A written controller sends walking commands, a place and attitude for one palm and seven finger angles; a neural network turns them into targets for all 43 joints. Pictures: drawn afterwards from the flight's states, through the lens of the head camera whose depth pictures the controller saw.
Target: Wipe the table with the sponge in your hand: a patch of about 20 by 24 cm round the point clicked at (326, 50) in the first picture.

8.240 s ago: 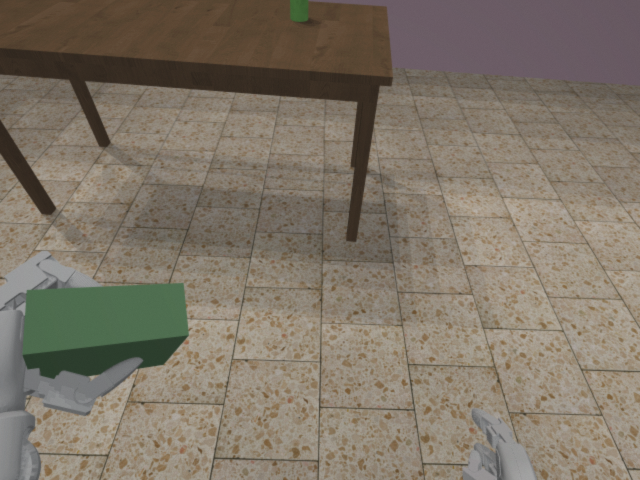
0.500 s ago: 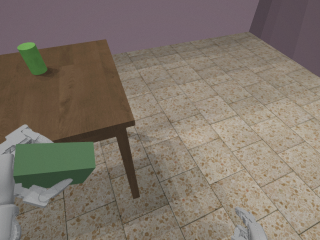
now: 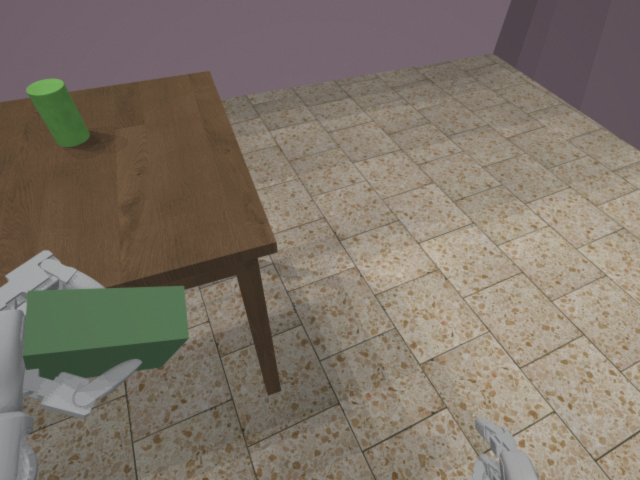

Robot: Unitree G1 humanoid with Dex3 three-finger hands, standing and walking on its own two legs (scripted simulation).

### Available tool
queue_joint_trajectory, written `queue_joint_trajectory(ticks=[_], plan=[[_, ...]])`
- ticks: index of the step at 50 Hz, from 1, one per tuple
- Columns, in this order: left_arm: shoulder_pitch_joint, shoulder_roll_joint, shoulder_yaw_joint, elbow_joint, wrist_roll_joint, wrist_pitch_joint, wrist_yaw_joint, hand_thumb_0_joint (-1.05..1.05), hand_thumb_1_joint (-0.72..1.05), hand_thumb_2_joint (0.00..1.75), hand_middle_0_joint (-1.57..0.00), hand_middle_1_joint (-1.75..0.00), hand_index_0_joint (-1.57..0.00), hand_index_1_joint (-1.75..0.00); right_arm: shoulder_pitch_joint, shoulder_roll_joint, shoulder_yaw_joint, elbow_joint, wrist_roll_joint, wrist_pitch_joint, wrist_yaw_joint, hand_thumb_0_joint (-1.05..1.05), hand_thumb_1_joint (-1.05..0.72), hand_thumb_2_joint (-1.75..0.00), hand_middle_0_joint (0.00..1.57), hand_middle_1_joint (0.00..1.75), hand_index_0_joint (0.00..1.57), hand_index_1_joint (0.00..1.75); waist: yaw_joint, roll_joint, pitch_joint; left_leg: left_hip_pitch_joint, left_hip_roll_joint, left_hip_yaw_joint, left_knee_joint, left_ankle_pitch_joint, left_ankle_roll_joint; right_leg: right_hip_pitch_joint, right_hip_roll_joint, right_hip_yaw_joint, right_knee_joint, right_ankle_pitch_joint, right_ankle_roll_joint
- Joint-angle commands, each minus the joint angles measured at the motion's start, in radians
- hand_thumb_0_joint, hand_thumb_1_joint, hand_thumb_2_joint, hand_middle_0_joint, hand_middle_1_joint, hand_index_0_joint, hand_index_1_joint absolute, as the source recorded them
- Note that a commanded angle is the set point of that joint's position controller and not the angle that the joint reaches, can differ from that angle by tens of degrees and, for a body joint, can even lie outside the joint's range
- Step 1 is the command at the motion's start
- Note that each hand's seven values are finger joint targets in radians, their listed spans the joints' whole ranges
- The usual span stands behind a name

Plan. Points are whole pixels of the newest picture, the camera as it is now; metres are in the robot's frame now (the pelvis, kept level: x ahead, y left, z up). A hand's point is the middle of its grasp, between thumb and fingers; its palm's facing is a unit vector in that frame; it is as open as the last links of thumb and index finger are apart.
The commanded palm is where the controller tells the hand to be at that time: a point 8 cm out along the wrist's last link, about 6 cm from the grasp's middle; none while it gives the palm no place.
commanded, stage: come to a stop and stand still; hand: left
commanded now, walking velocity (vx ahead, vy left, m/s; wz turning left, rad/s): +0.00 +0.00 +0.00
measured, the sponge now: (129, 334) +0.23 +0.21 +0.13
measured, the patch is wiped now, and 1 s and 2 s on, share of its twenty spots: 0.00 0.00 0.00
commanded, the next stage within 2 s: look again from close up in 0.38 s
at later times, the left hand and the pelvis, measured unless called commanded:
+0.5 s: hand (85, 310) +0.23 +0.24 +0.16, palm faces +0.37 -0.80 -0.47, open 9.6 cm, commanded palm +0.17 +0.28 +0.18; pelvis +0.02 +0.00 +0.00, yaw +0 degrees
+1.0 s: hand (33, 285) +0.25 +0.29 +0.17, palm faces +0.45 -0.82 -0.35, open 9.6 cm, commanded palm +0.19 +0.31 +0.18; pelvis +0.03 +0.03 +0.00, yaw +0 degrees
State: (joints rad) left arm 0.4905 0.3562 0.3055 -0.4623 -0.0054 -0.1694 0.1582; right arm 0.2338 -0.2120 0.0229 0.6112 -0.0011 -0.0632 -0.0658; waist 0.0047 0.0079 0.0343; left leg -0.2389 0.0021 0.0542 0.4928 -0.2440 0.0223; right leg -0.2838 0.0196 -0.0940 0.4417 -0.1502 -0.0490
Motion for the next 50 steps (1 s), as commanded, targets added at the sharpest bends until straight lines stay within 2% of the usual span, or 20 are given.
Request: queue_joint_trajectory(ticks=[1, 5, 11, 18, 23, 24, 25, 26, 27, 28, 30, 32, 33, 35, 37, 38, 43, 46, 48, 50], plan=[[-0.064, 0.16, 0.129, -0.225, -0.019, -0.08, 0.027, 0.0, 0.1, 1.3, -1.2, -1.6, -1.2, -1.6, -0.09, -0.11, -0.041, -0.159, 0.0, -0.059, -0.009, 0.0, -0.9, -0.9, 0.2, 0.3, 0.2, 0.3, 0.005, 0.05, -0.151, -0.113, 0.126, -0.133, -0.124, 0.075, -0.005, 0.211, -0.095, 0.138, -0.015, 0.067, 0.035], [-0.06, 0.149, 0.117, -0.215, -0.022, -0.08, 0.023, 0.0, 0.1, 1.3, -1.2, -1.6, -1.2, -1.6, -0.091, -0.112, -0.041, -0.157, 0.001, -0.056, -0.009, 0.0, -0.9, -0.9, 0.2, 0.3, 0.2, 0.3, 0.001, 0.059, -0.149, -0.094, 0.127, -0.125, -0.113, 0.098, -0.012, 0.191, -0.1, 0.141, -0.012, 0.089, 0.032], [-0.072, 0.149, 0.115, -0.219, -0.025, -0.076, 0.021, 0.0, 0.1, 1.3, -1.2, -1.6, -1.2, -1.6, -0.095, -0.111, -0.043, -0.163, 0.002, -0.048, -0.008, 0.0, -0.9, -0.9, 0.2, 0.3, 0.2, 0.3, -0.002, 0.023, -0.162, -0.077, 0.118, -0.115, -0.087, 0.125, -0.016, 0.194, -0.112, 0.154, -0.015, 0.127, 0.026], [-0.083, 0.164, 0.127, -0.261, -0.028, -0.082, 0.021, 0.0, 0.1, 1.3, -1.2, -1.6, -1.2, -1.6, -0.106, -0.112, -0.042, -0.177, -0.001, -0.042, -0.008, 0.0, -0.9, -0.9, 0.2, 0.3, 0.2, 0.3, -0.002, 0.068, -0.164, -0.081, 0.118, -0.118, -0.09, 0.151, -0.021, 0.198, -0.109, 0.142, -0.006, 0.134, 0.026], [-0.062, 0.159, 0.126, -0.245, -0.032, -0.079, 0.022, 0.0, 0.1, 1.3, -1.2, -1.6, -1.2, -1.6, -0.103, -0.11, -0.042, -0.176, -0.001, -0.039, -0.008, 0.0, -0.9, -0.9, 0.2, 0.3, 0.2, 0.3, -0.004, 0.052, -0.163, -0.076, 0.11, -0.108, -0.076, 0.125, -0.021, 0.185, -0.119, 0.158, -0.025, 0.127, 0.023], [-1.119, 0.975, 0.728, -0.436, 0.122, -0.165, 0.012, 0.0, 0.1, 1.3, -1.2, -1.6, -1.2, -1.6, 0.087, -0.123, -0.081, -0.135, -0.029, -0.11, -0.003, 0.0, -0.9, -0.9, 0.2, 0.3, 0.2, 0.3, 0.016, -0.132, 0.034, -0.179, 0.058, -0.028, 0.06, 0.092, -0.003, 0.036, -0.097, 0.199, -0.151, 0.148, 0.142], [-0.568, 0.387, 0.348, 0.156, 0.013, -0.122, -0.043, 0.0, 0.1, 1.3, -1.2, -1.6, -1.2, -1.6, -0.023, -0.025, -0.044, -0.101, -0.007, -0.108, 0.007, 0.0, -0.9, -0.9, 0.2, 0.3, 0.2, 0.3, 0.019, -0.129, -0.198, -0.063, -0.019, -0.048, 0.062, 0.056, 0.003, 0.113, -0.192, 0.22, -0.102, 0.125, 0.003], [-0.327, 0.302, 0.286, 0.057, -0.022, -0.131, -0.04, 0.0, 0.1, 1.3, -1.2, -1.6, -1.2, -1.6, -0.037, -0.061, -0.06, -0.18, 0.007, -0.118, 0.011, 0.0, -0.9, -0.9, 0.2, 0.3, 0.2, 0.3, 0.055, -0.105, -0.106, -0.056, 0.005, -0.054, 0.056, 0.039, -0.013, 0.125, -0.2, 0.311, -0.176, 0.151, 0.027], [-0.264, 0.215, 0.206, 0.089, -0.042, -0.131, -0.045, 0.0, 0.1, 1.3, -1.2, -1.6, -1.2, -1.6, -0.039, -0.099, -0.063, -0.168, 0.013, -0.124, 0.018, 0.0, -0.9, -0.9, 0.2, 0.3, 0.2, 0.3, 0.033, -0.034, -0.163, -0.02, 0.001, -0.06, -0.006, 0.004, -0.01, 0.182, -0.223, 0.29, -0.151, 0.084, 0.001], [-0.21, 0.14, 0.145, 0.075, -0.053, -0.144, -0.056, 0.0, 0.1, 1.3, -1.2, -1.6, -1.2, -1.6, -0.066, -0.092, -0.065, -0.171, 0.02, -0.132, 0.028, 0.0, -0.9, -0.9, 0.2, 0.3, 0.2, 0.3, 0.037, 0.101, -0.195, 0.036, 0.004, -0.045, -0.057, 0.033, -0.004, 0.177, -0.193, 0.259, -0.11, 0.068, 0.002], [-0.118, 0.138, 0.101, -0.102, -0.056, -0.163, -0.056, 0.0, 0.1, 1.3, -1.2, -1.6, -1.2, -1.6, -0.064, -0.114, -0.064, -0.179, 0.017, -0.135, 0.053, 0.0, -0.9, -0.9, 0.2, 0.3, 0.2, 0.3, 0.044, 0.119, -0.204, 0.013, 0.046, -0.078, -0.1, 0.075, 0.012, 0.209, -0.144, 0.197, -0.069, 0.006, 0.048], [-0.081, 0.127, 0.069, -0.175, -0.052, -0.159, -0.053, 0.0, 0.1, 1.3, -1.2, -1.6, -1.2, -1.6, -0.087, -0.108, -0.055, -0.189, 0.02, -0.142, 0.063, 0.0, -0.9, -0.9, 0.2, 0.3, 0.2, 0.3, 0.049, 0.057, -0.161, -0.08, 0.082, -0.119, -0.152, 0.007, 0.032, 0.234, -0.112, 0.158, -0.034, -0.072, 0.06], [-0.071, 0.135, 0.078, -0.174, -0.051, -0.151, -0.049, 0.0, 0.1, 1.3, -1.2, -1.6, -1.2, -1.6, -0.103, -0.107, -0.054, -0.193, 0.025, -0.147, 0.062, 0.0, -0.9, -0.9, 0.2, 0.3, 0.2, 0.3, 0.047, 0.047, -0.132, -0.093, 0.091, -0.126, -0.176, -0.021, 0.029, 0.219, -0.097, 0.144, -0.027, -0.097, 0.047], [-0.091, 0.191, 0.14, -0.179, -0.041, -0.146, -0.037, 0.0, 0.1, 1.3, -1.2, -1.6, -1.2, -1.6, -0.094, -0.115, -0.056, -0.198, 0.02, -0.149, 0.052, 0.0, -0.9, -0.9, 0.2, 0.3, 0.2, 0.3, 0.044, -0.038, -0.117, -0.135, 0.09, -0.147, -0.19, -0.059, 0.027, 0.225, -0.082, 0.13, -0.028, -0.121, 0.041], [-0.135, 0.227, 0.189, -0.191, -0.042, -0.146, -0.031, 0.0, 0.1, 1.3, -1.2, -1.6, -1.2, -1.6, -0.093, -0.116, -0.057, -0.205, 0.015, -0.155, 0.039, 0.0, -0.9, -0.9, 0.2, 0.3, 0.2, 0.3, 0.036, -0.087, -0.11, -0.096, 0.066, -0.138, -0.158, -0.061, 0.022, 0.176, -0.096, 0.158, -0.08, -0.151, 0.034], [-0.191, 0.287, 0.245, -0.222, -0.042, -0.148, -0.025, 0.0, 0.1, 1.3, -1.2, -1.6, -1.2, -1.6, -0.098, -0.12, -0.054, -0.203, 0.011, -0.153, 0.032, 0.0, -0.9, -0.9, 0.2, 0.3, 0.2, 0.3, 0.031, -0.047, -0.09, -0.078, 0.058, -0.139, -0.161, -0.072, 0.015, 0.135, -0.095, 0.171, -0.1, -0.189, 0.03], [-0.298, 0.236, 0.201, -0.232, -0.043, -0.157, -0.031, 0.0, 0.1, 1.3, -1.2, -1.6, -1.2, -1.6, -0.1, -0.105, -0.042, -0.195, 0.006, -0.166, 0.023, 0.0, -0.9, -0.9, 0.2, 0.3, 0.2, 0.3, 0.025, 0.133, -0.119, -0.046, 0.067, -0.14, -0.179, 0.034, 0.006, 0.2, -0.071, 0.136, -0.035, -0.005, 0.023], [-0.252, 0.177, 0.142, -0.215, -0.039, -0.155, -0.039, 0.0, 0.1, 1.3, -1.2, -1.6, -1.2, -1.6, -0.089, -0.109, -0.047, -0.187, -0.001, -0.171, 0.032, 0.0, -0.9, -0.9, 0.2, 0.3, 0.2, 0.3, 0.024, 0.099, -0.178, -0.014, 0.062, -0.116, -0.129, 0.074, 0.009, 0.241, -0.072, 0.121, -0.01, 0.052, 0.013], [-0.21, 0.126, 0.097, -0.205, -0.043, -0.144, -0.046, 0.0, 0.1, 1.3, -1.2, -1.6, -1.2, -1.6, -0.091, -0.112, -0.05, -0.19, -0.003, -0.171, 0.04, 0.0, -0.9, -0.9, 0.2, 0.3, 0.2, 0.3, 0.018, 0.07, -0.179, 0.016, 0.058, -0.109, -0.112, 0.068, 0.006, 0.198, -0.066, 0.128, -0.002, 0.035, 0.002], [-0.196, 0.113, 0.08, -0.194, -0.036, -0.13, -0.046, 0.0, 0.1, 1.3, -1.2, -1.6, -1.2, -1.6, -0.09, -0.121, -0.052, -0.189, -0.006, -0.154, 0.043, 0.0, -0.9, -0.9, 0.2, 0.3, 0.2, 0.3, 0.012, 0.055, -0.149, -0.007, 0.072, -0.125, -0.112, 0.048, 0.007, 0.171, -0.05, 0.121, 0.023, 0.015, -0.003]])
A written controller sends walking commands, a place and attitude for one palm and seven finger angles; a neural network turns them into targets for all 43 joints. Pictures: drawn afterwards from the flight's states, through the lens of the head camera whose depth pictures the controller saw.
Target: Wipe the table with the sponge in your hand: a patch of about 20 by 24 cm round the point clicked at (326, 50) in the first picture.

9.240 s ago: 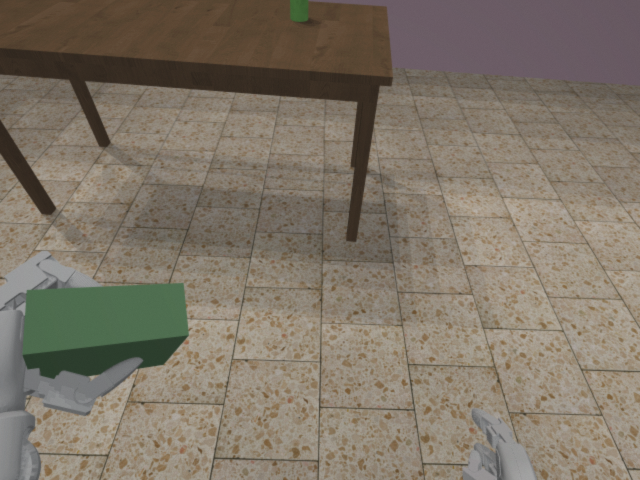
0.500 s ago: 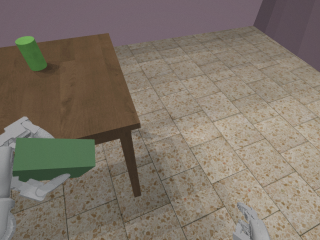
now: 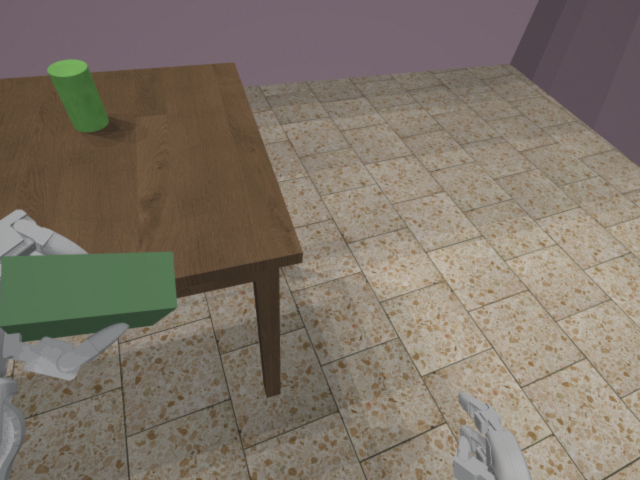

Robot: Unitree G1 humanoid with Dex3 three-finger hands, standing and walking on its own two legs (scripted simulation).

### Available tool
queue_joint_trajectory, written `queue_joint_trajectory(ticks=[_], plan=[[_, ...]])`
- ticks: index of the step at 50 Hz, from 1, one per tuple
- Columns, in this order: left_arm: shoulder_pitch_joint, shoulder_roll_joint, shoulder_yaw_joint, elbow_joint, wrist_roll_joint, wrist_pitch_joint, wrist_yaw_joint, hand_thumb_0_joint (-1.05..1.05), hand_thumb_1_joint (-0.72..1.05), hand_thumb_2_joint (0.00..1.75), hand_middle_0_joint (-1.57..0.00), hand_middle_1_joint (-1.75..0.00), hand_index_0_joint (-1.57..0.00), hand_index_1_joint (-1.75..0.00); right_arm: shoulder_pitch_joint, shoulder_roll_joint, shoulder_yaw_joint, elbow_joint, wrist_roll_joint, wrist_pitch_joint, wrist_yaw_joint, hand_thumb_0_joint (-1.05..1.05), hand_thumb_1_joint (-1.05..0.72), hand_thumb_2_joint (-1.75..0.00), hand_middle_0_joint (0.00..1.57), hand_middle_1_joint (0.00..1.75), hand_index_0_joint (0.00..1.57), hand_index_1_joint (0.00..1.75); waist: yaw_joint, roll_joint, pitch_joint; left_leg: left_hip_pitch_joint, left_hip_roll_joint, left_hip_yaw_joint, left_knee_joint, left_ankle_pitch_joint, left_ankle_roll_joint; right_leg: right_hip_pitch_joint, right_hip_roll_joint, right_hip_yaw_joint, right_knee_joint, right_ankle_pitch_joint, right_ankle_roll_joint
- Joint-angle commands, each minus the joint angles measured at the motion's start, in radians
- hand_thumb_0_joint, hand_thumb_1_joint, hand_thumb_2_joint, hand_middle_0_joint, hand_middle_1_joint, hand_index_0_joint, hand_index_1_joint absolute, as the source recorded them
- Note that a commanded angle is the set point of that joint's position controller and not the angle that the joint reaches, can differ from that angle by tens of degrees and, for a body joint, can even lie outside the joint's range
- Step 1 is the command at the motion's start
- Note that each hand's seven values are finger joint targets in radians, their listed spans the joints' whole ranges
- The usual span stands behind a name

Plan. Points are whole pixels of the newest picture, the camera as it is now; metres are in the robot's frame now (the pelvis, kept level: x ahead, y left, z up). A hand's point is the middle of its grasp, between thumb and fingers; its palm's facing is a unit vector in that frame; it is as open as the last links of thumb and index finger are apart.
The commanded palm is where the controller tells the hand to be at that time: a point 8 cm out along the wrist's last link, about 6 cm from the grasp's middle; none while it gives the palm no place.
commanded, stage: shuffle to correct the standing spot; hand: left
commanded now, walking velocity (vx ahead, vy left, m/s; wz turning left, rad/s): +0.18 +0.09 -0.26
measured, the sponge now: (116, 296) +0.24 +0.23 +0.15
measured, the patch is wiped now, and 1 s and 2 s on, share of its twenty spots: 0.00 0.00 0.00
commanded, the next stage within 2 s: come to a stop and stand still in 0.76 s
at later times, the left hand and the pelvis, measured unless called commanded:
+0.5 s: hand (87, 245) +0.28 +0.28 +0.16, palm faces +0.37 -0.86 -0.35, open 9.6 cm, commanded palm +0.23 +0.31 +0.18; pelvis +0.06 +0.04 -0.03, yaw -3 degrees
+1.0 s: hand (96, 206) +0.34 +0.30 +0.15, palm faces +0.39 -0.83 -0.40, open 9.5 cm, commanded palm +0.29 +0.33 +0.18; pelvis +0.12 +0.05 -0.01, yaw -2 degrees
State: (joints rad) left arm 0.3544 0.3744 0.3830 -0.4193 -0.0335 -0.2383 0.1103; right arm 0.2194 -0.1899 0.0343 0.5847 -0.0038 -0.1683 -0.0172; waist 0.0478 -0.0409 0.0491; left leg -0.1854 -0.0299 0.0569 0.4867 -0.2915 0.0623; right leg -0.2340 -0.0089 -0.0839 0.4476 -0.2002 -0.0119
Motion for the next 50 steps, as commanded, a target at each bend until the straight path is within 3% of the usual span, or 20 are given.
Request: queue_joint_trajectory(ticks=[1, 8, 14, 17, 19, 21, 22, 23, 24, 26, 27, 33, 38, 40, 41, 42, 43, 44, 47, 50], plan=[[-0.054, 0.096, 0.008, -0.222, -0.006, -0.054, 0.003, 0.0, 0.1, 1.3, -1.2, -1.6, -1.2, -1.6, -0.076, -0.145, -0.064, -0.162, -0.004, -0.041, -0.005, 0.0, -0.9, -0.9, 0.2, 0.3, 0.2, 0.3, -0.032, 0.098, -0.15, -0.07, 0.111, -0.131, -0.107, 0.084, -0.031, 0.108, -0.016, 0.109, 0.029, 0.061, -0.041], [-0.13, 0.173, 0.086, -0.228, -0.007, -0.043, 0.009, 0.0, 0.1, 1.3, -1.2, -1.6, -1.2, -1.6, -0.093, -0.14, -0.056, -0.189, -0.002, 0.009, -0.017, 0.0, -0.9, -0.9, 0.2, 0.3, 0.2, 0.3, -0.038, 0.143, -0.099, -0.073, 0.129, -0.135, -0.077, 0.208, -0.043, 0.059, -0.001, 0.07, 0.127, 0.114, -0.048], [-0.068, 0.189, 0.106, -0.345, -0.018, -0.062, 0.014, 0.0, 0.1, 1.3, -1.2, -1.6, -1.2, -1.6, -0.091, -0.136, -0.062, -0.206, 0.004, 0.008, -0.002, 0.0, -0.9, -0.9, 0.2, 0.3, 0.2, 0.3, -0.026, 0.093, -0.229, -0.105, 0.074, -0.053, 0.182, 0.493, -0.073, 0.239, -0.074, 0.153, 0.161, 0.374, -0.108], [-0.011, 0.196, 0.124, -0.365, -0.026, -0.079, 0.027, 0.0, 0.1, 1.3, -1.2, -1.6, -1.2, -1.6, -0.091, -0.14, -0.081, -0.197, 0.01, 0.002, 0.01, 0.0, -0.9, -0.9, 0.2, 0.3, 0.2, 0.3, -0.007, -0.061, -0.252, -0.357, -0.001, -0.026, 0.449, 0.178, -0.09, 0.404, -0.254, 0.395, 0.092, 0.477, -0.248], [0.007, 0.179, 0.123, -0.347, -0.025, -0.086, 0.034, 0.0, 0.1, 1.3, -1.2, -1.6, -1.2, -1.6, -0.09, -0.135, -0.07, -0.175, 0.009, 0.015, 0.022, 0.0, -0.9, -0.9, 0.2, 0.3, 0.2, 0.3, -0.005, -0.06, -0.164, -0.444, 0.091, -0.176, 0.405, -0.27, -0.043, 0.329, -0.364, 0.481, 0.077, 0.408, -0.254], [-0.03, 0.166, 0.114, -0.36, -0.023, -0.075, 0.032, 0.0, 0.1, 1.3, -1.2, -1.6, -1.2, -1.6, -0.063, -0.12, -0.066, -0.152, 0.01, 0.037, 0.015, 0.0, -0.9, -0.9, 0.2, 0.3, 0.2, 0.3, -0.06, 0.01, -0.119, -0.16, 0.091, -0.13, 0.092, -0.162, -0.031, 0.047, -0.252, 0.28, 0.149, 0.152, -0.133], [-0.042, 0.166, 0.112, -0.354, -0.02, -0.073, 0.028, 0.0, 0.1, 1.3, -1.2, -1.6, -1.2, -1.6, -0.059, -0.119, -0.062, -0.143, 0.011, 0.038, 0.005, 0.0, -0.9, -0.9, 0.2, 0.3, 0.2, 0.3, -0.085, 0.166, -0.127, 0.007, 0.029, -0.085, -0.037, 0.013, -0.035, -0.08, -0.086, 0.11, 0.293, 0.038, -0.068], [-0.073, 0.157, 0.097, -0.422, -0.021, -0.077, 0.024, 0.0, 0.1, 1.3, -1.2, -1.6, -1.2, -1.6, -0.079, -0.16, -0.086, -0.16, 0.011, 0.025, -0.001, 0.0, -0.9, -0.9, 0.2, 0.3, 0.2, 0.3, -0.087, 0.435, -0.121, 0.186, 0.209, -0.395, -0.144, 0.251, 0.004, -0.325, 0.047, -0.006, 0.549, -0.17, 0.011], [-0.068, 0.185, 0.111, -0.416, 0.001, -0.085, 0.028, 0.0, 0.1, 1.3, -1.2, -1.6, -1.2, -1.6, -0.093, -0.143, -0.088, -0.17, 0.001, 0.02, 0.004, 0.0, -0.9, -0.9, 0.2, 0.3, 0.2, 0.3, -0.075, 0.425, -0.159, 0.236, 0.298, -0.519, -0.147, 0.439, 0.096, -0.401, 0.058, 0.059, 0.703, -0.393, 0.002], [-0.078, 0.193, 0.115, -0.35, 0.0, -0.07, 0.017, 0.0, 0.1, 1.3, -1.2, -1.6, -1.2, -1.6, -0.068, -0.138, -0.091, -0.161, -0.011, 0.02, 0.009, 0.0, -0.9, -0.9, 0.2, 0.3, 0.2, 0.3, -0.083, 0.215, -0.138, 0.243, 0.326, -0.535, -0.12, 0.558, 0.124, -0.462, 0.014, 0.095, 0.801, -0.35, -0.004], [-0.082, 0.186, 0.115, -0.353, 0.006, -0.069, 0.018, 0.0, 0.1, 1.3, -1.2, -1.6, -1.2, -1.6, -0.057, -0.143, -0.1, -0.156, -0.002, 0.02, 0.013, 0.0, -0.9, -0.9, 0.2, 0.3, 0.2, 0.3, -0.079, 0.16, -0.133, 0.258, 0.311, -0.464, -0.089, 0.59, 0.128, -0.481, 0.001, 0.092, 0.789, -0.309, -0.007], [0.069, 0.173, 0.108, -0.355, 0.005, -0.059, 0.005, 0.0, 0.1, 1.3, -1.2, -1.6, -1.2, -1.6, -0.062, -0.135, -0.081, -0.157, 0.009, 0.0, 0.017, 0.0, -0.9, -0.9, 0.2, 0.3, 0.2, 0.3, -0.048, 0.236, -0.111, 0.092, 0.187, -0.186, -0.129, 0.567, 0.038, -0.287, -0.004, -0.029, 0.469, -0.072, -0.004], [0.124, 0.205, 0.156, -0.279, -0.009, -0.048, 0.015, 0.0, 0.1, 1.3, -1.2, -1.6, -1.2, -1.6, -0.068, -0.134, -0.067, -0.168, 0.004, 0.018, -0.005, 0.0, -0.9, -0.9, 0.2, 0.3, 0.2, 0.3, -0.035, 0.166, -0.177, -0.048, 0.177, -0.13, 0.015, 0.57, -0.012, 0.048, 0.041, -0.102, 0.136, 0.007, -0.014], [0.088, 0.206, 0.164, -0.239, -0.008, -0.051, 0.018, 0.0, 0.1, 1.3, -1.2, -1.6, -1.2, -1.6, -0.082, -0.142, -0.078, -0.165, 0.012, 0.028, -0.01, 0.0, -0.9, -0.9, 0.2, 0.3, 0.2, 0.3, -0.009, 0.024, -0.229, -0.292, 0.138, -0.094, 0.287, 0.363, -0.027, 0.367, -0.049, 0.006, 0.035, 0.094, -0.064], [0.063, 0.238, 0.185, -0.224, -0.005, -0.054, 0.021, 0.0, 0.1, 1.3, -1.2, -1.6, -1.2, -1.6, -0.071, -0.136, -0.089, -0.167, 0.009, 0.03, -0.008, 0.0, -0.9, -0.9, 0.2, 0.3, 0.2, 0.3, -0.011, -0.176, -0.298, -0.472, 0.024, -0.015, 0.612, 0.104, -0.04, 0.48, -0.277, 0.359, -0.012, 0.077, -0.183], [0.02, 0.23, 0.186, -0.216, -0.016, -0.062, 0.016, 0.0, 0.1, 1.3, -1.2, -1.6, -1.2, -1.6, -0.079, -0.166, -0.1, -0.171, 0.001, 0.024, -0.008, 0.0, -0.9, -0.9, 0.2, 0.3, 0.2, 0.3, -0.029, -0.203, -0.241, -0.551, 0.002, -0.095, 0.825, -0.193, -0.042, 0.34, -0.457, 0.658, -0.141, 0.005, -0.265], [0.018, 0.22, 0.197, -0.168, -0.017, -0.06, 0.02, 0.0, 0.1, 1.3, -1.2, -1.6, -1.2, -1.6, -0.078, -0.17, -0.095, -0.156, -0.009, 0.034, -0.002, 0.0, -0.9, -0.9, 0.2, 0.3, 0.2, 0.3, -0.033, -0.091, -0.151, -0.559, 0.051, -0.173, 0.872, -0.203, -0.05, 0.217, -0.485, 0.687, -0.186, -0.135, -0.283], [-0.012, 0.176, 0.136, -0.202, -0.013, -0.063, 0.009, 0.0, 0.1, 1.3, -1.2, -1.6, -1.2, -1.6, -0.055, -0.164, -0.102, -0.138, 0.0, 0.041, 0.011, 0.0, -0.9, -0.9, 0.2, 0.3, 0.2, 0.3, -0.042, -0.097, -0.132, -0.537, 0.078, -0.19, 0.876, -0.174, -0.055, 0.13, -0.448, 0.641, -0.19, -0.231, -0.264], [-0.029, 0.167, 0.097, -0.278, 0.001, -0.065, 0.012, 0.0, 0.1, 1.3, -1.2, -1.6, -1.2, -1.6, -0.099, -0.122, -0.056, -0.128, -0.003, 0.057, 0.014, 0.0, -0.9, -0.9, 0.2, 0.3, 0.2, 0.3, -0.047, -0.007, -0.087, -0.336, 0.127, -0.127, 0.668, -0.037, -0.068, -0.108, -0.31, 0.257, -0.168, -0.014, -0.168], [-0.103, 0.18, 0.069, -0.401, 0.0, -0.065, 0.035, 0.0, 0.1, 1.3, -1.2, -1.6, -1.2, -1.6, -0.119, -0.108, -0.052, -0.135, -0.014, 0.024, -0.018, 0.0, -0.9, -0.9, 0.2, 0.3, 0.2, 0.3, -0.028, -0.026, -0.117, -0.095, 0.081, -0.005, 0.325, 0.023, -0.062, -0.181, -0.238, 0.133, -0.154, -0.094, -0.128]])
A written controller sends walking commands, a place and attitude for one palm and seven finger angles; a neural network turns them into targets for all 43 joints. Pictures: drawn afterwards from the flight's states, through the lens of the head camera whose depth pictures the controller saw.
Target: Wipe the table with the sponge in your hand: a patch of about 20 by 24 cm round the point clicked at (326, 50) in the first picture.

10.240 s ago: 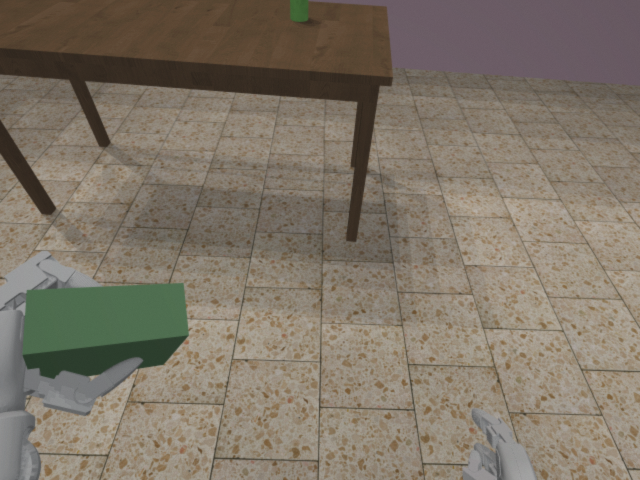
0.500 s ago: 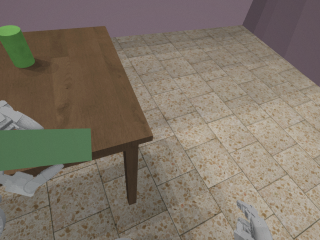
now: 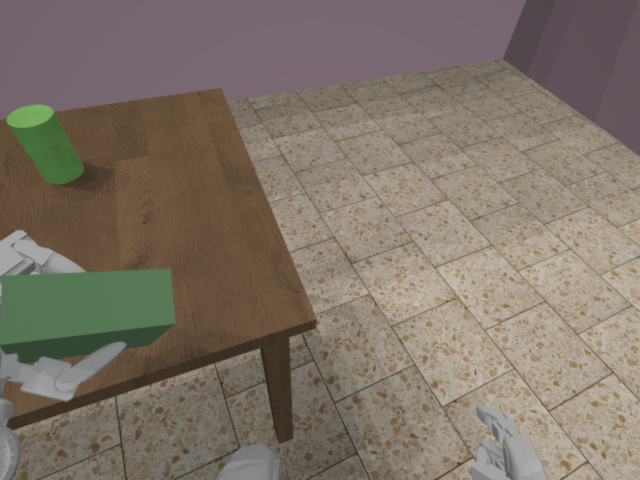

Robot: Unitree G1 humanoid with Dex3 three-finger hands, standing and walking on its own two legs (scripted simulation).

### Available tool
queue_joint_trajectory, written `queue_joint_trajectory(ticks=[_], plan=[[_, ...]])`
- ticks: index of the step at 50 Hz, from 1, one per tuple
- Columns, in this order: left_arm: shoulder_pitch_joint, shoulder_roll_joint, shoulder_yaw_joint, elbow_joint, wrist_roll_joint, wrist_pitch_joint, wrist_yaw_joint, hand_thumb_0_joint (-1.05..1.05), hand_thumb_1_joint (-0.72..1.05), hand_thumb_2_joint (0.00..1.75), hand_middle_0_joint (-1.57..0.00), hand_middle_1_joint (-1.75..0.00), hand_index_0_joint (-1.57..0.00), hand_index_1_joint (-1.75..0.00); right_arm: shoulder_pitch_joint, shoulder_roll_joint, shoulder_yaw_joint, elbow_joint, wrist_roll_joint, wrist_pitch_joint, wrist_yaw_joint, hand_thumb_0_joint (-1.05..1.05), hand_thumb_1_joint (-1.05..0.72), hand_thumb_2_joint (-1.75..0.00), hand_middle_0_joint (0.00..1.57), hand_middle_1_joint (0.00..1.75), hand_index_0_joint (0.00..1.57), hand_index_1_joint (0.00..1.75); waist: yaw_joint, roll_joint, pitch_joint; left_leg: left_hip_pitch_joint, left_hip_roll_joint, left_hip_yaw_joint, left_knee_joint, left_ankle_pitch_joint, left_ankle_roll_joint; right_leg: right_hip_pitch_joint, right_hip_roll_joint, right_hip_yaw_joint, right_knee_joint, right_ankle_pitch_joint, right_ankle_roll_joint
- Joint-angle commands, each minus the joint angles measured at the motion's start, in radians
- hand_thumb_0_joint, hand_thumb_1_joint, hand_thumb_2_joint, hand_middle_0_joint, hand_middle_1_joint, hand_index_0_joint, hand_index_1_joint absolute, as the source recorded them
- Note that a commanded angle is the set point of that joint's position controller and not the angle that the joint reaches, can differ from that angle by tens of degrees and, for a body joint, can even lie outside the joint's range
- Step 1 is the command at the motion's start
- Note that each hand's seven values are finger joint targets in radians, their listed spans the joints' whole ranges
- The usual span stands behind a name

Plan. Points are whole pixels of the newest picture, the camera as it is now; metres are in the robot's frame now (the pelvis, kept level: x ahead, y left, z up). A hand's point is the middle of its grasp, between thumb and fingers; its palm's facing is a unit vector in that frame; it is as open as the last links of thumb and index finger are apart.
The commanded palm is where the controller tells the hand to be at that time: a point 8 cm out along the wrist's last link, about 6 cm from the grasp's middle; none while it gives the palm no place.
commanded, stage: come to a stop and stand still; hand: left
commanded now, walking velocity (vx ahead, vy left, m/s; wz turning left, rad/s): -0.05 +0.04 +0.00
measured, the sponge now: (114, 315) +0.23 +0.22 +0.14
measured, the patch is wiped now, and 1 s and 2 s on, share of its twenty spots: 0.00 0.00 0.00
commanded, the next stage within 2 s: look again from close up in 0.78 s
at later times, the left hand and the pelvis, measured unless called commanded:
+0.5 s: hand (49, 263) +0.27 +0.30 +0.16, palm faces +0.35 -0.87 -0.35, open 9.5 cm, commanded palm +0.21 +0.34 +0.19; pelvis +0.04 +0.06 +0.01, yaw -1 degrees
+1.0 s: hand (42, 243) +0.28 +0.31 +0.17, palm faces +0.36 -0.85 -0.39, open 9.5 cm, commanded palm +0.21 +0.34 +0.19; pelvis +0.03 +0.06 +0.01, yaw -3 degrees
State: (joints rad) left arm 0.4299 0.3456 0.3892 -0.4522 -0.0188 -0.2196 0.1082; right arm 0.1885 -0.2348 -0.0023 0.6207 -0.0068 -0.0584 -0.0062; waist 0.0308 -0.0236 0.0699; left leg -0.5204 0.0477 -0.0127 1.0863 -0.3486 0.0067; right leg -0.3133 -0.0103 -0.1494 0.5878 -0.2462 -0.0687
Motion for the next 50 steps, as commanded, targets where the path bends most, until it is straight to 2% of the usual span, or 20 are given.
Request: queue_joint_trajectory(ticks=[1, 4, 6, 8, 9, 12, 15, 21, 23, 27, 33, 39, 40, 41, 42, 43, 44, 46, 48, 50], plan=[[-0.166, 0.215, 0.072, -0.364, -0.012, -0.075, 0.049, 0.0, 0.1, 1.3, -1.2, -1.6, -1.2, -1.6, -0.087, -0.059, -0.015, -0.165, -0.016, -0.099, -0.037, 0.0, -0.9, -0.9, 0.2, 0.3, 0.2, 0.3, -0.005, -0.031, -0.156, 0.276, -0.032, 0.109, -0.363, 0.099, -0.008, -0.047, -0.216, 0.201, -0.279, -0.055, -0.067], [-0.143, 0.213, 0.085, -0.36, -0.015, -0.062, 0.067, 0.0, 0.1, 1.3, -1.2, -1.6, -1.2, -1.6, -0.067, -0.06, -0.023, -0.162, -0.014, -0.115, -0.056, 0.0, -0.9, -0.9, 0.2, 0.3, 0.2, 0.3, -0.011, 0.057, -0.178, 0.37, -0.051, 0.089, -0.561, 0.158, -0.013, 0.009, -0.161, 0.18, -0.176, -0.1, -0.009], [-0.153, 0.218, 0.102, -0.342, -0.014, -0.065, 0.069, 0.0, 0.1, 1.3, -1.2, -1.6, -1.2, -1.6, -0.078, -0.09, -0.038, -0.177, -0.001, -0.116, -0.065, 0.0, -0.9, -0.9, 0.2, 0.3, 0.2, 0.3, -0.005, 0.172, -0.157, 0.326, 0.06, -0.069, -0.651, 0.213, 0.021, 0.016, -0.073, 0.155, -0.083, -0.124, 0.044], [-0.105, 0.216, 0.131, -0.222, -0.021, -0.055, 0.062, 0.0, 0.1, 1.3, -1.2, -1.6, -1.2, -1.6, -0.072, -0.091, -0.037, -0.184, 0.014, -0.111, -0.066, 0.0, -0.9, -0.9, 0.2, 0.3, 0.2, 0.3, -0.007, 0.136, -0.142, 0.192, 0.111, -0.128, -0.709, 0.231, 0.038, 0.126, -0.008, 0.121, -0.032, -0.025, 0.071], [-0.099, 0.203, 0.121, -0.222, -0.02, -0.051, 0.053, 0.0, 0.1, 1.3, -1.2, -1.6, -1.2, -1.6, -0.072, -0.078, -0.028, -0.187, 0.012, -0.108, -0.062, 0.0, -0.9, -0.9, 0.2, 0.3, 0.2, 0.3, -0.009, 0.176, -0.147, 0.161, 0.105, -0.117, -0.725, 0.24, 0.036, 0.169, -0.007, 0.112, -0.016, 0.028, 0.073], [-0.101, 0.154, 0.072, -0.166, -0.014, -0.041, 0.041, 0.0, 0.1, 1.3, -1.2, -1.6, -1.2, -1.6, -0.059, -0.079, -0.026, -0.178, 0.013, -0.109, -0.051, 0.0, -0.9, -0.9, 0.2, 0.3, 0.2, 0.3, -0.011, 0.11, -0.153, 0.144, 0.055, -0.032, -0.696, 0.204, 0.004, 0.218, -0.016, 0.123, -0.101, 0.095, 0.068], [-0.107, 0.128, 0.013, -0.209, -0.013, -0.026, 0.036, 0.0, 0.1, 1.3, -1.2, -1.6, -1.2, -1.6, -0.066, -0.082, -0.022, -0.18, 0.01, -0.118, -0.045, 0.0, -0.9, -0.9, 0.2, 0.3, 0.2, 0.3, -0.018, 0.104, -0.182, 0.196, 0.031, -0.012, -0.694, 0.218, -0.011, 0.211, -0.019, 0.125, -0.139, 0.126, 0.067], [-0.136, 0.188, 0.047, -0.32, -0.01, -0.013, 0.048, 0.0, 0.1, 1.3, -1.2, -1.6, -1.2, -1.6, -0.09, -0.076, -0.012, -0.181, 0.003, -0.124, -0.053, 0.0, -0.9, -0.9, 0.2, 0.3, 0.2, 0.3, -0.012, 0.117, -0.223, 0.234, 0.019, -0.024, -0.731, 0.221, -0.013, 0.245, -0.003, 0.11, -0.159, 0.144, 0.072], [-0.145, 0.233, 0.088, -0.356, -0.013, -0.016, 0.055, 0.0, 0.1, 1.3, -1.2, -1.6, -1.2, -1.6, -0.098, -0.078, -0.011, -0.178, 0.002, -0.124, -0.058, 0.0, -0.9, -0.9, 0.2, 0.3, 0.2, 0.3, -0.014, 0.158, -0.235, 0.239, 0.018, -0.032, -0.74, 0.254, -0.016, 0.266, 0.001, 0.1, -0.147, 0.16, 0.073], [-0.076, 0.201, 0.083, -0.306, -0.022, -0.016, 0.055, 0.0, 0.1, 1.3, -1.2, -1.6, -1.2, -1.6, -0.084, -0.07, -0.014, -0.176, 0.005, -0.12, -0.058, 0.0, -0.9, -0.9, 0.2, 0.3, 0.2, 0.3, -0.01, 0.151, -0.239, 0.275, 0.018, -0.011, -0.719, 0.337, -0.021, 0.272, -0.006, 0.099, -0.175, 0.216, 0.071], [-0.033, 0.136, 0.026, -0.202, -0.026, 0.008, 0.048, 0.0, 0.1, 1.3, -1.2, -1.6, -1.2, -1.6, -0.079, -0.082, -0.024, -0.167, 0.013, -0.104, -0.056, 0.0, -0.9, -0.9, 0.2, 0.3, 0.2, 0.3, -0.021, 0.107, -0.195, 0.256, 0.015, -0.003, -0.735, 0.314, -0.03, 0.258, -0.005, 0.099, -0.205, 0.211, 0.073], [-0.087, 0.155, 0.024, -0.228, -0.022, 0.02, 0.053, 0.0, 0.1, 1.3, -1.2, -1.6, -1.2, -1.6, -0.097, -0.084, -0.027, -0.184, 0.016, -0.086, -0.065, 0.0, -0.9, -0.9, 0.2, 0.3, 0.2, 0.3, -0.018, 0.084, -0.163, 0.238, 0.003, 0.009, -0.75, 0.202, -0.022, 0.239, -0.015, 0.115, -0.241, 0.152, 0.072], [-1.098, 0.947, 0.599, -0.422, 0.137, -0.085, 0.042, 0.0, 0.1, 1.3, -1.2, -1.6, -1.2, -1.6, 0.026, -0.119, -0.048, -0.189, -0.033, -0.12, -0.059, 0.0, -0.9, -0.9, 0.2, 0.3, 0.2, 0.3, 0.018, -0.082, 0.091, 0.094, 0.042, 0.05, -0.562, 0.243, 0.011, 0.01, -0.113, 0.2, -0.346, 0.21, 0.085], [-0.479, 0.33, 0.194, 0.159, 0.043, -0.046, -0.006, 0.0, 0.1, 1.3, -1.2, -1.6, -1.2, -1.6, -0.007, 0.012, -0.011, -0.092, -0.002, -0.112, -0.05, 0.0, -0.9, -0.9, 0.2, 0.3, 0.2, 0.3, -0.008, -0.146, -0.134, 0.279, -0.051, 0.046, -0.595, 0.248, 0.012, 0.065, -0.141, 0.195, -0.271, 0.262, -0.002], [-0.243, 0.276, 0.152, 0.026, 0.002, -0.05, 0.002, 0.0, 0.1, 1.3, -1.2, -1.6, -1.2, -1.6, -0.033, -0.059, -0.047, -0.181, 0.003, -0.126, -0.047, 0.0, -0.9, -0.9, 0.2, 0.3, 0.2, 0.3, 0.034, -0.05, -0.082, 0.303, -0.026, 0.055, -0.593, 0.26, -0.008, 0.082, -0.115, 0.24, -0.3, 0.336, 0.033], [-0.205, 0.13, 0.035, 0.036, -0.017, -0.042, 0.002, 0.0, 0.1, 1.3, -1.2, -1.6, -1.2, -1.6, -0.051, -0.068, -0.053, -0.188, 0.024, -0.133, -0.039, 0.0, -0.9, -0.9, 0.2, 0.3, 0.2, 0.3, 0.004, 0.059, -0.182, 0.342, -0.028, 0.058, -0.611, 0.28, -0.011, 0.172, -0.125, 0.227, -0.223, 0.302, 0.009], [-0.235, 0.195, 0.053, -0.097, -0.017, -0.059, 0.0, 0.0, 0.1, 1.3, -1.2, -1.6, -1.2, -1.6, -0.051, -0.099, -0.063, -0.195, 0.016, -0.136, -0.035, 0.0, -0.9, -0.9, 0.2, 0.3, 0.2, 0.3, 0.007, 0.129, -0.235, 0.355, -0.016, 0.051, -0.628, 0.283, 0.001, 0.188, -0.118, 0.227, -0.202, 0.255, 0.024], [-0.135, 0.175, 0.024, -0.251, -0.027, -0.078, 0.001, 0.0, 0.1, 1.3, -1.2, -1.6, -1.2, -1.6, -0.066, -0.092, -0.058, -0.203, 0.013, -0.146, -0.016, 0.0, -0.9, -0.9, 0.2, 0.3, 0.2, 0.3, 0.014, 0.133, -0.275, 0.352, 0.002, 0.027, -0.646, 0.302, 0.01, 0.227, -0.096, 0.195, -0.187, 0.179, 0.038], [-0.012, 0.16, 0.018, -0.28, -0.033, -0.073, 0.009, 0.0, 0.1, 1.3, -1.2, -1.6, -1.2, -1.6, -0.085, -0.083, -0.051, -0.203, 0.019, -0.152, -0.009, 0.0, -0.9, -0.9, 0.2, 0.3, 0.2, 0.3, 0.009, 0.056, -0.285, 0.322, 0.02, -0.003, -0.661, 0.246, 0.022, 0.24, -0.083, 0.158, -0.175, 0.124, 0.052], [-0.004, 0.209, 0.069, -0.318, -0.027, -0.07, 0.016, 0.0, 0.1, 1.3, -1.2, -1.6, -1.2, -1.6, -0.08, -0.089, -0.051, -0.211, 0.013, -0.152, -0.016, 0.0, -0.9, -0.9, 0.2, 0.3, 0.2, 0.3, 0.008, -0.017, -0.233, 0.269, 0.013, -0.003, -0.664, 0.153, 0.016, 0.216, -0.079, 0.164, -0.204, 0.064, 0.058]])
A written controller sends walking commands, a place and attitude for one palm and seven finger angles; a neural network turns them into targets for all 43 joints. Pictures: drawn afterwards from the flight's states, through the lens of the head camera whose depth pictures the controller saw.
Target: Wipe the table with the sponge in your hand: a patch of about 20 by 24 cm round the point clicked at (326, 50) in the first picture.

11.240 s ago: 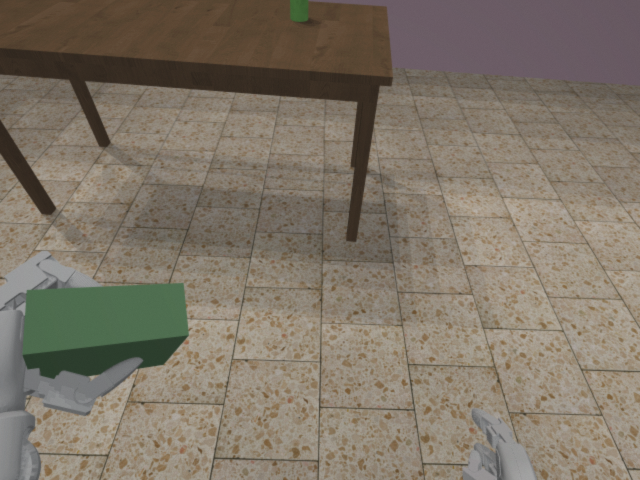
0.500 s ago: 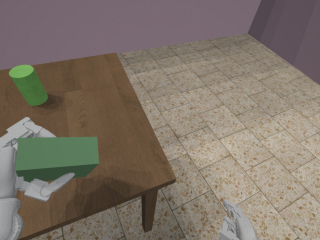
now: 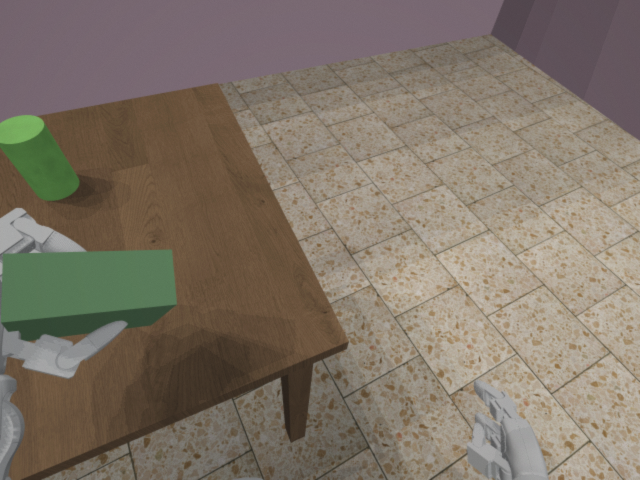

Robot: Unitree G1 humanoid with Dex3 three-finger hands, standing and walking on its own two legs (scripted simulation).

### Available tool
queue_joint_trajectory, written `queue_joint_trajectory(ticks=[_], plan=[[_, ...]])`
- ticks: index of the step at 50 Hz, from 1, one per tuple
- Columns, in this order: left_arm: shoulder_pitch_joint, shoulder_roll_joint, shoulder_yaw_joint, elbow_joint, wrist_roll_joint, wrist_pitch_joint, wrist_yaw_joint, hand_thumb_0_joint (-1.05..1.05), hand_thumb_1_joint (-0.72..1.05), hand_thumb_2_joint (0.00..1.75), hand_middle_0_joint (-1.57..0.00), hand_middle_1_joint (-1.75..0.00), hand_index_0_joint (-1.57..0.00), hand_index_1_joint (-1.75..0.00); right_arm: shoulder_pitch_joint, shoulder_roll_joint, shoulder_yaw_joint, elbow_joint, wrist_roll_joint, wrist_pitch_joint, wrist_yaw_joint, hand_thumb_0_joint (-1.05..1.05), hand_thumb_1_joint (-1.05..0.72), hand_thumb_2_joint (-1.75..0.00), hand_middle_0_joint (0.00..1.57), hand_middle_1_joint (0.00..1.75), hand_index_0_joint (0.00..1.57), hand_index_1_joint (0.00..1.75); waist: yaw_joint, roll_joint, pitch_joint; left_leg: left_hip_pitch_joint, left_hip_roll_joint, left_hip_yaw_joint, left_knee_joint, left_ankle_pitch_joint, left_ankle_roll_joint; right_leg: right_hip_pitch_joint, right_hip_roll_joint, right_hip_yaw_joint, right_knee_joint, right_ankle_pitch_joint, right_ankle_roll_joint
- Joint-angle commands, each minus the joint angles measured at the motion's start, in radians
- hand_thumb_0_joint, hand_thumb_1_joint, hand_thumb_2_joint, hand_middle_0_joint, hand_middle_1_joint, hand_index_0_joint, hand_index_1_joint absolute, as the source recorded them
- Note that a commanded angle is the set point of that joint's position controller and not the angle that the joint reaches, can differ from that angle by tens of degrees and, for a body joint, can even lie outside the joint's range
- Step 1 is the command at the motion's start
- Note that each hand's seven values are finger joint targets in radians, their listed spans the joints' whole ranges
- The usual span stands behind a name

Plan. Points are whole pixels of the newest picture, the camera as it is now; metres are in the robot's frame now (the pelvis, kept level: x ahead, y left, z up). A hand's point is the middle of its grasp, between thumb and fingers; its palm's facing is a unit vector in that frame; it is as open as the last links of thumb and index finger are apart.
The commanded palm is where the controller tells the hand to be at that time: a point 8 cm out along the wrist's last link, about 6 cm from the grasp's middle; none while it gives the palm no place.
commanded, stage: look again from close up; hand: left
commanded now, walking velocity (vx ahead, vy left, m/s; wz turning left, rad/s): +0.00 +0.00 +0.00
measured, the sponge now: (116, 295) +0.25 +0.22 +0.14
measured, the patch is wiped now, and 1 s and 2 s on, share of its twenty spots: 0.00 0.00 0.00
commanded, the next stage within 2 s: shuffle to correct the standing spot in 0.16 s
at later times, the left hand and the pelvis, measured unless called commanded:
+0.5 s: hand (52, 302) +0.23 +0.26 +0.16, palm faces +0.37 -0.87 -0.33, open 9.5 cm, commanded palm +0.17 +0.30 +0.18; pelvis +0.01 +0.01 +0.00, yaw +0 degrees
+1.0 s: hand (124, 316) +0.22 +0.20 +0.15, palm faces +0.31 -0.86 -0.41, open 9.5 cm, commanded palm +0.16 +0.24 +0.18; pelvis +0.00 -0.04 +0.00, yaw +0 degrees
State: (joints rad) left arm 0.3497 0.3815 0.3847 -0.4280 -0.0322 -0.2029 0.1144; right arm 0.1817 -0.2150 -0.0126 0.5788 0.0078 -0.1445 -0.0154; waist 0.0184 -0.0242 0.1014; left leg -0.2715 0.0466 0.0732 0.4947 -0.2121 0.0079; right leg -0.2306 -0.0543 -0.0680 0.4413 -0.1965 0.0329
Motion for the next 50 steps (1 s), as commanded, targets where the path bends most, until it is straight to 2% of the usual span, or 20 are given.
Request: queue_joint_trajectory(ticks=[1, 3, 5, 7, 9, 12, 14, 17, 20, 23, 24, 31, 35, 38, 39, 43, 44, 47, 48, 50], plan=[[0.077, 0.192, 0.103, -0.332, -0.018, -0.087, 0.014, 0.0, 0.1, 1.3, -1.2, -1.6, -1.2, -1.6, -0.072, -0.109, -0.038, -0.168, -0.002, -0.065, -0.012, 0.0, -0.9, -0.9, 0.2, 0.3, 0.2, 0.3, 0.017, -0.038, -0.238, 0.007, 0.006, -0.095, -0.073, -0.022, 0.012, 0.107, -0.041, 0.09, -0.077, -0.026, -0.046], [0.057, 0.243, 0.164, -0.318, -0.02, -0.089, 0.027, 0.0, 0.1, 1.3, -1.2, -1.6, -1.2, -1.6, -0.082, -0.112, -0.037, -0.157, 0.001, -0.056, -0.032, 0.0, -0.9, -0.9, 0.2, 0.3, 0.2, 0.3, 0.006, -0.015, -0.185, 0.009, 0.008, -0.114, -0.091, -0.056, 0.01, 0.047, -0.04, 0.087, -0.089, -0.086, -0.05], [0.005, 0.211, 0.141, -0.288, -0.023, -0.097, 0.024, 0.0, 0.1, 1.3, -1.2, -1.6, -1.2, -1.6, -0.073, -0.11, -0.035, -0.16, 0.002, -0.054, -0.042, 0.0, -0.9, -0.9, 0.2, 0.3, 0.2, 0.3, 0.002, 0.063, -0.145, -0.024, 0.029, -0.136, -0.14, -0.097, 0.017, 0.044, -0.017, 0.073, -0.065, -0.089, -0.048], [-0.041, 0.217, 0.145, -0.271, -0.019, -0.105, 0.022, 0.0, 0.1, 1.3, -1.2, -1.6, -1.2, -1.6, -0.059, -0.11, -0.035, -0.15, 0.004, -0.058, -0.046, 0.0, -0.9, -0.9, 0.2, 0.3, 0.2, 0.3, 0.003, 0.142, -0.153, -0.062, 0.049, -0.146, -0.17, -0.112, 0.027, 0.103, -0.006, 0.061, -0.021, -0.04, -0.045], [-0.08, 0.205, 0.126, -0.271, -0.015, -0.112, 0.02, 0.0, 0.1, 1.3, -1.2, -1.6, -1.2, -1.6, -0.051, -0.107, -0.031, -0.142, 0.001, -0.069, -0.047, 0.0, -0.9, -0.9, 0.2, 0.3, 0.2, 0.3, 0.002, 0.166, -0.167, -0.067, 0.056, -0.144, -0.172, -0.08, 0.029, 0.138, -0.006, 0.046, -0.003, 0.016, -0.043], [-0.071, 0.169, 0.081, -0.309, -0.012, -0.118, 0.015, 0.0, 0.1, 1.3, -1.2, -1.6, -1.2, -1.6, -0.044, -0.106, -0.032, -0.133, 0.001, -0.089, -0.033, 0.0, -0.9, -0.9, 0.2, 0.3, 0.2, 0.3, 0.005, 0.123, -0.24, 0.019, 0.037, -0.12, -0.107, 0.085, 0.021, 0.167, -0.017, 0.049, -0.02, 0.139, -0.043], [-0.058, 0.121, 0.03, -0.326, -0.009, -0.11, 0.012, 0.0, 0.1, 1.3, -1.2, -1.6, -1.2, -1.6, -0.045, -0.11, -0.031, -0.127, -0.001, -0.095, -0.024, 0.0, -0.9, -0.9, 0.2, 0.3, 0.2, 0.3, 0.001, 0.103, -0.247, 0.056, 0.049, -0.123, -0.103, 0.173, 0.01, 0.152, -0.008, 0.039, -0.018, 0.17, -0.04], [-0.046, 0.127, 0.036, -0.334, -0.004, -0.099, 0.013, 0.0, 0.1, 1.3, -1.2, -1.6, -1.2, -1.6, -0.047, -0.11, -0.038, -0.127, -0.001, -0.089, -0.011, 0.0, -0.9, -0.9, 0.2, 0.3, 0.2, 0.3, 0.001, 0.12, -0.245, 0.073, 0.075, -0.134, -0.098, 0.301, -0.006, 0.144, 0.005, 0.025, -0.002, 0.184, -0.033], [-0.034, 0.129, 0.054, -0.303, -0.008, -0.084, 0.01, 0.0, 0.1, 1.3, -1.2, -1.6, -1.2, -1.6, -0.051, -0.103, -0.039, -0.135, 0.0, -0.065, -0.004, 0.0, -0.9, -0.9, 0.2, 0.3, 0.2, 0.3, 0.0, 0.144, -0.209, 0.042, 0.104, -0.137, -0.115, 0.308, -0.012, 0.135, 0.013, 0.015, 0.01, 0.143, -0.031], [-0.026, 0.174, 0.111, -0.296, -0.018, -0.074, 0.011, 0.0, 0.1, 1.3, -1.2, -1.6, -1.2, -1.6, -0.066, -0.094, -0.038, -0.148, 0.003, -0.046, -0.004, 0.0, -0.9, -0.9, 0.2, 0.3, 0.2, 0.3, 0.001, 0.154, -0.205, 0.025, 0.118, -0.133, -0.127, 0.242, -0.008, 0.137, 0.015, 0.018, 0.01, 0.113, -0.029], [-0.035, 0.151, 0.091, -0.301, -0.023, -0.074, 0.007, 0.0, 0.1, 1.3, -1.2, -1.6, -1.2, -1.6, -0.06, -0.092, -0.037, -0.154, 0.002, -0.039, -0.004, 0.0, -0.9, -0.9, 0.2, 0.3, 0.2, 0.3, -0.001, 0.158, -0.198, 0.007, 0.125, -0.139, -0.134, 0.217, -0.005, 0.138, 0.015, 0.015, 0.008, 0.098, -0.029], [-0.05, 0.149, 0.083, -0.376, -0.031, -0.07, 0.002, 0.0, 0.1, 1.3, -1.2, -1.6, -1.2, -1.6, -0.071, -0.094, -0.042, -0.18, 0.006, -0.04, 0.004, 0.0, -0.9, -0.9, 0.2, 0.3, 0.2, 0.3, 0.0, 0.198, -0.203, -0.046, 0.136, -0.131, -0.145, -0.015, 0.014, 0.153, 0.018, 0.028, 0.009, 0.049, -0.03], [-0.025, 0.148, 0.082, -0.364, -0.029, -0.06, 0.004, 0.0, 0.1, 1.3, -1.2, -1.6, -1.2, -1.6, -0.062, -0.096, -0.048, -0.18, 0.007, -0.042, 0.005, 0.0, -0.9, -0.9, 0.2, 0.3, 0.2, 0.3, 0.0, 0.128, -0.214, -0.046, 0.123, -0.115, -0.113, -0.066, 0.013, 0.143, 0.012, 0.042, -0.01, 0.051, -0.033], [0.004, 0.163, 0.102, -0.331, -0.032, -0.044, 0.007, 0.0, 0.1, 1.3, -1.2, -1.6, -1.2, -1.6, -0.058, -0.096, -0.051, -0.169, 0.007, -0.037, -0.004, 0.0, -0.9, -0.9, 0.2, 0.3, 0.2, 0.3, -0.006, 0.057, -0.211, -0.001, 0.08, -0.076, -0.043, -0.052, -0.001, 0.08, -0.016, 0.082, -0.062, 0.068, -0.049], [0.017, 0.142, 0.085, -0.305, -0.037, -0.038, 0.002, 0.0, 0.1, 1.3, -1.2, -1.6, -1.2, -1.6, -0.047, -0.096, -0.05, -0.166, 0.003, -0.033, -0.007, 0.0, -0.9, -0.9, 0.2, 0.3, 0.2, 0.3, -0.006, 0.031, -0.201, 0.007, 0.07, -0.063, -0.023, -0.054, -0.003, 0.051, -0.022, 0.091, -0.079, 0.058, -0.053], [0.018, 0.182, 0.118, -0.31, -0.045, -0.025, 0.005, 0.0, 0.1, 1.3, -1.2, -1.6, -1.2, -1.6, -0.059, -0.097, -0.053, -0.166, 0.006, -0.029, -0.023, 0.0, -0.9, -0.9, 0.2, 0.3, 0.2, 0.3, -0.011, 0.002, -0.162, 0.025, 0.045, -0.058, 0.017, -0.044, -0.008, -0.034, -0.055, 0.131, -0.117, -0.001, -0.072], [0.025, 0.161, 0.101, -0.313, -0.051, -0.025, -0.002, 0.0, 0.1, 1.3, -1.2, -1.6, -1.2, -1.6, -0.051, -0.094, -0.05, -0.167, 0.002, -0.026, -0.024, 0.0, -0.9, -0.9, 0.2, 0.3, 0.2, 0.3, -0.011, 0.009, -0.169, 0.021, 0.047, -0.052, 0.015, -0.019, -0.008, -0.03, -0.049, 0.116, -0.11, 0.006, -0.068], [0.034, 0.202, 0.137, -0.378, -0.056, -0.047, -0.011, 0.0, 0.1, 1.3, -1.2, -1.6, -1.2, -1.6, -0.055, -0.099, -0.057, -0.181, 0.003, -0.032, -0.029, 0.0, -0.9, -0.9, 0.2, 0.3, 0.2, 0.3, -0.001, 0.034, -0.181, 0.008, 0.068, -0.067, 0.016, 0.101, -0.008, -0.003, -0.041, 0.087, -0.064, 0.109, -0.058], [0.041, 0.222, 0.158, -0.388, -0.055, -0.051, -0.007, 0.0, 0.1, 1.3, -1.2, -1.6, -1.2, -1.6, -0.064, -0.099, -0.055, -0.181, 0.005, -0.032, -0.032, 0.0, -0.9, -0.9, 0.2, 0.3, 0.2, 0.3, -0.003, 0.071, -0.187, 0.013, 0.076, -0.079, 0.004, 0.158, -0.008, 0.004, -0.036, 0.077, -0.044, 0.148, -0.055], [0.085, 0.22, 0.165, -0.41, -0.058, -0.071, -0.019, 0.0, 0.1, 1.3, -1.2, -1.6, -1.2, -1.6, -0.051, -0.099, -0.063, -0.191, -0.002, -0.032, -0.031, 0.0, -0.9, -0.9, 0.2, 0.3, 0.2, 0.3, 0.004, 0.1, -0.22, 0.01, 0.112, -0.088, 0.004, 0.264, 0.001, 0.038, -0.017, 0.05, -0.004, 0.227, -0.036]])
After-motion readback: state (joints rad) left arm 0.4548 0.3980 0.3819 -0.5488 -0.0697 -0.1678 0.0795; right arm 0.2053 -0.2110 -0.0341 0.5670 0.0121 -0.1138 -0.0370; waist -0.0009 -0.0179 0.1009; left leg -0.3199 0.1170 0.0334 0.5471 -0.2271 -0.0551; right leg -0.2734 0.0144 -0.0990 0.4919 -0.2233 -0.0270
